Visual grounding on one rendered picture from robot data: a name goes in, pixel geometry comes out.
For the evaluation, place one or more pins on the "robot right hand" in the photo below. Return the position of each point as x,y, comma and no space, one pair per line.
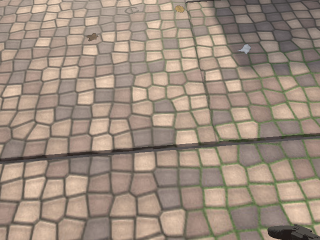
288,232

